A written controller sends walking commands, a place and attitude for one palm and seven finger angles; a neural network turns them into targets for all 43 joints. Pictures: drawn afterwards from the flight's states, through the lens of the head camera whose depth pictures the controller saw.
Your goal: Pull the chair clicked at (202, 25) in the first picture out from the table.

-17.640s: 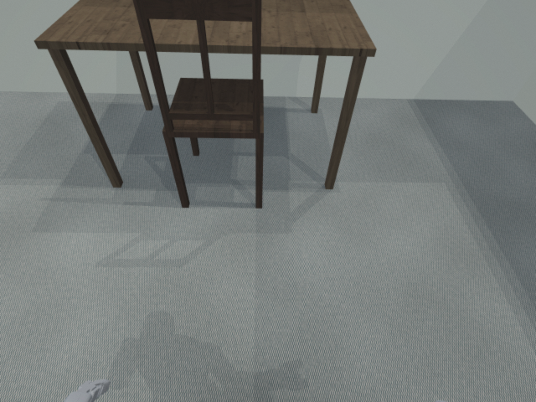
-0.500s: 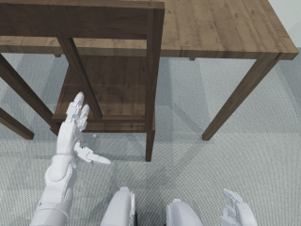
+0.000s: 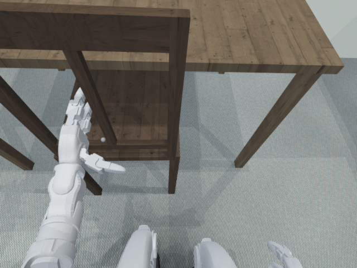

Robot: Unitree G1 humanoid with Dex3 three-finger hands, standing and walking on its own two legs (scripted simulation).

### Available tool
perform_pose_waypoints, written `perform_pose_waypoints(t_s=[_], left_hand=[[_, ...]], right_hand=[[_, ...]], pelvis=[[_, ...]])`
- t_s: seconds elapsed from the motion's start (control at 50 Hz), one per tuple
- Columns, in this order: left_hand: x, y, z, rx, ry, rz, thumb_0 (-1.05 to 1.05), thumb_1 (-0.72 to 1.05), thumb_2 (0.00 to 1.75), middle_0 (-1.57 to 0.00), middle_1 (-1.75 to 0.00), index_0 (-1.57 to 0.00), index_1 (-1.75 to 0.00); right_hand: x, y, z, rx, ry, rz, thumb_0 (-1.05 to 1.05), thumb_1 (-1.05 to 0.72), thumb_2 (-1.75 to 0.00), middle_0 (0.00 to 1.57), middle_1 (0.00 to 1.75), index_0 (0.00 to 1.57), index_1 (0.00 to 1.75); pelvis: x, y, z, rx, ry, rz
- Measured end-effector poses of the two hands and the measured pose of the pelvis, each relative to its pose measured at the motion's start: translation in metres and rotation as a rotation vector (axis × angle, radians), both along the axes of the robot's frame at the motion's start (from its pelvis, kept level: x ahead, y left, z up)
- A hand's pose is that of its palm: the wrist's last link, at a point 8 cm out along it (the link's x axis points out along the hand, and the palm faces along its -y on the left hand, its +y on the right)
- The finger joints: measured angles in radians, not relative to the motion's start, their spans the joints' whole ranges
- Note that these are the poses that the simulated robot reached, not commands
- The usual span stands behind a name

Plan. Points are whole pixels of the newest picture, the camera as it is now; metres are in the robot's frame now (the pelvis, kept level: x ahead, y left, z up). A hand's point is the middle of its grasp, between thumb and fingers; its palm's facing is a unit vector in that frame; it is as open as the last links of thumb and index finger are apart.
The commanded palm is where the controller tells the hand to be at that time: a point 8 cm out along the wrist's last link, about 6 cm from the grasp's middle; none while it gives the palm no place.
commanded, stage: push the fingers through the gap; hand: left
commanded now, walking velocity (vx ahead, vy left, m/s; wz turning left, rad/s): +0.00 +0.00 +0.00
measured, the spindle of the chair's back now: (97, 108) +0.45 +0.20 +0.05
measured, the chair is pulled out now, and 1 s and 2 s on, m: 0.00 0.00 0.00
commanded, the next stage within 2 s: hook a spindle and tug to test in 0.70 s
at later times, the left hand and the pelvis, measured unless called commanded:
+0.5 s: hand (110, 129) +0.41 +0.17 +0.02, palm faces +0.02 -1.00 -0.01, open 16.9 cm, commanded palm +0.39 +0.22 +0.02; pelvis +0.00 +0.01 +0.00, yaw -1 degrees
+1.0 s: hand (112, 128) +0.41 +0.16 +0.03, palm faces +0.05 -1.00 -0.02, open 16.5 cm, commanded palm +0.39 +0.21 +0.02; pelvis +0.00 +0.01 +0.00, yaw -1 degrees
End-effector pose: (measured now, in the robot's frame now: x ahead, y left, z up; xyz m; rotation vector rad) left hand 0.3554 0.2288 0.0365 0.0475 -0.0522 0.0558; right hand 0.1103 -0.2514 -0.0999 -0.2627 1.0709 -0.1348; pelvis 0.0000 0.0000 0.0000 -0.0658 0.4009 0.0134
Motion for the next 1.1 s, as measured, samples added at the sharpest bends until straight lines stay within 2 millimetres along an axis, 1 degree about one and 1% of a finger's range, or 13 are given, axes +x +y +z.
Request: perform_pose_waypoints(t_s=[0.06,0.14,0.22,0.32,0.36,0.42,0.5,0.6,0.66,0.74,0.86,0.96,1.1], left_hand=[[0.009,-0.001,-0.008,-0.01,0.043,-0.019,-0.02,-0.5,0.3,-0.06,-0.08,-0.06,-0.08],[0.013,-0.009,-0.018,-0.033,0.084,-0.049,-0.02,-0.5,0.3,-0.06,-0.08,-0.06,-0.08],[0.016,-0.009,-0.014,-0.036,0.052,-0.016,-0.02,-0.5,0.3,-0.06,-0.08,-0.06,-0.08],[0.029,0.0,-0.001,-0.002,-0.003,0.011,-0.02,-0.5,0.3,-0.06,-0.08,-0.06,-0.08],[0.035,0.001,-0.001,0.003,0.006,0.003,-0.02,-0.5,0.3,-0.06,-0.08,-0.06,-0.08],[0.04,-0.001,-0.007,-0.009,0.05,-0.021,-0.02,-0.5,0.3,-0.06,-0.08,-0.06,-0.08],[0.037,-0.006,-0.017,-0.038,0.087,-0.033,-0.02,-0.5,0.3,-0.06,-0.08,-0.06,-0.08],[0.029,-0.004,-0.009,-0.031,0.033,-0.006,-0.02,-0.5,0.3,-0.06,-0.08,-0.06,-0.08],[0.03,-0.001,-0.005,-0.013,0.011,0.006,-0.02,-0.5,0.3,-0.06,-0.08,-0.06,-0.08],[0.032,0.001,-0.008,-0.008,0.033,-0.003,-0.02,-0.5,0.3,-0.06,-0.08,-0.06,-0.08],[0.031,-0.007,-0.014,-0.03,0.06,-0.03,-0.02,-0.5,0.3,-0.06,-0.09,-0.07,-0.09],[0.033,-0.012,-0.01,-0.027,0.029,-0.016,-0.02,-0.5,0.3,-0.09,-0.18,-0.1,-0.18],[0.034,-0.01,-0.008,-0.014,0.034,-0.002,-0.02,-0.5,0.3,-0.18,-0.47,-0.18,-0.46]], right_hand=[[-0.003,0.0,-0.002,0.001,0.012,-0.004,0.0,-0.91,-0.9,0.2,0.3,0.2,0.3],[-0.007,0.001,-0.002,-0.001,0.02,-0.018,0.0,-0.91,-0.9,0.2,0.3,0.2,0.3],[-0.013,0.002,-0.002,-0.004,0.029,-0.025,0.0,-0.91,-0.9,0.2,0.3,0.2,0.3],[-0.021,0.003,-0.005,0.0,0.051,-0.024,0.0,-0.91,-0.9,0.2,0.3,0.2,0.3],[-0.025,0.004,-0.007,0.002,0.065,-0.027,0.0,-0.91,-0.9,0.2,0.3,0.2,0.3],[-0.031,0.004,-0.007,0.006,0.084,-0.037,0.0,-0.91,-0.9,0.2,0.3,0.2,0.3],[-0.037,0.003,-0.005,0.005,0.099,-0.056,0.0,-0.91,-0.9,0.2,0.3,0.2,0.3],[-0.039,0.003,-0.002,0.002,0.102,-0.061,0.0,-0.91,-0.9,0.2,0.3,0.2,0.3],[-0.037,0.003,-0.002,0.003,0.103,-0.053,0.0,-0.91,-0.9,0.2,0.3,0.2,0.3],[-0.034,0.003,-0.004,0.004,0.102,-0.046,0.0,-0.91,-0.9,0.2,0.3,0.2,0.3],[-0.027,0.003,-0.003,0.002,0.088,-0.041,0.0,-0.91,-0.9,0.2,0.3,0.2,0.3],[-0.023,0.003,-0.004,0.003,0.076,-0.034,0.0,-0.91,-0.9,0.2,0.3,0.2,0.3],[-0.022,0.004,-0.006,0.019,0.078,-0.036,0.0,-0.91,-0.9,0.2,0.3,0.2,0.3]], pelvis=[[-0.002,0.001,-0.002,-0.003,0.003,0.003],[-0.003,0.003,-0.002,-0.006,0.008,0.001],[-0.003,0.004,-0.001,-0.003,0.011,-0.007],[-0.005,0.004,-0.003,-0.005,0.012,-0.005],[-0.005,0.005,-0.003,-0.007,0.014,-0.002],[-0.006,0.005,-0.003,-0.009,0.016,-0.002],[-0.005,0.006,-0.001,-0.007,0.02,-0.009],[-0.003,0.007,0.001,-0.004,0.016,-0.016],[-0.002,0.007,0.001,-0.004,0.014,-0.013],[-0.003,0.007,0.0,-0.007,0.014,-0.007],[-0.004,0.007,0.0,-0.008,0.015,-0.005],[-0.004,0.006,-0.001,-0.006,0.017,-0.007],[-0.003,0.004,-0.001,-0.001,0.016,-0.009]])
